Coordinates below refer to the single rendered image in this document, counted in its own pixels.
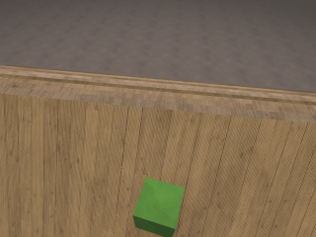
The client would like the carton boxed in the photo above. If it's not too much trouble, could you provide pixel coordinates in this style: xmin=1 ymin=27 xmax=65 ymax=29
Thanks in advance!
xmin=132 ymin=177 xmax=184 ymax=237

